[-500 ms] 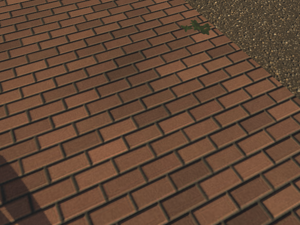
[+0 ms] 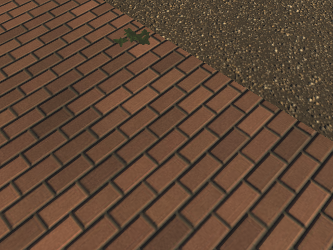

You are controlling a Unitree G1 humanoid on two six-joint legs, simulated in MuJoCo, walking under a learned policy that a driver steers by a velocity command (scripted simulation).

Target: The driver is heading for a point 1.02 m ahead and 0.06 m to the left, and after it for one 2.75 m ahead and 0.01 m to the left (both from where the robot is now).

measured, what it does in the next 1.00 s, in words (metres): walks ahead: left foot, then right foot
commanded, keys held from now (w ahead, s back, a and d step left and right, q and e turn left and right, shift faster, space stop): w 1.00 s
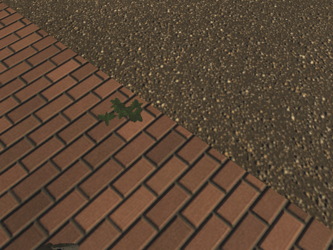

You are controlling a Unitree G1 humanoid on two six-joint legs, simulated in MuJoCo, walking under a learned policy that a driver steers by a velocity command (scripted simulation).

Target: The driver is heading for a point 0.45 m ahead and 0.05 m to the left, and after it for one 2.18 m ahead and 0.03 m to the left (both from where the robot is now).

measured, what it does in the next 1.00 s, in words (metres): walks ahead: left foot, then right foot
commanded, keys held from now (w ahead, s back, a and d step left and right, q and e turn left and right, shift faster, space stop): w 0.18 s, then w+q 0.22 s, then q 0.18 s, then e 0.42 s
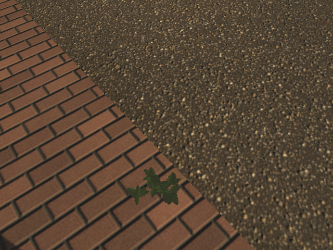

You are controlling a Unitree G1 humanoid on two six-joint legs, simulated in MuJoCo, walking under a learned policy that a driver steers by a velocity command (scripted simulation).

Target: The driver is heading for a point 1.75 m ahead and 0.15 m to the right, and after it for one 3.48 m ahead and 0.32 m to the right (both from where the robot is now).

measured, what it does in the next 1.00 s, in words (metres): steps on the spot: left foot, then right foot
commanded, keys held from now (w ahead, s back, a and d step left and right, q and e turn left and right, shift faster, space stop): e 0.44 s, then q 0.56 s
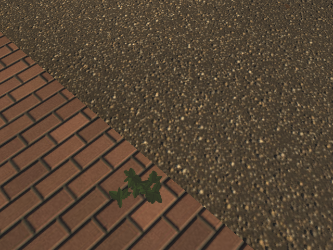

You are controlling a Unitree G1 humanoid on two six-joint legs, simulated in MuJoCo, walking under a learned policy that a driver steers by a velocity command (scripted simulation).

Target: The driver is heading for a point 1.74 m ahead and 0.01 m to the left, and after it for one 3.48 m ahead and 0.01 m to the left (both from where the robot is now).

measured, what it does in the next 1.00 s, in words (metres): steps on the spot: left foot, then right foot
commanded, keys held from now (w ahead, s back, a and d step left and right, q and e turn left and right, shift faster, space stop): q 0.28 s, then e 0.36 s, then w+e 0.36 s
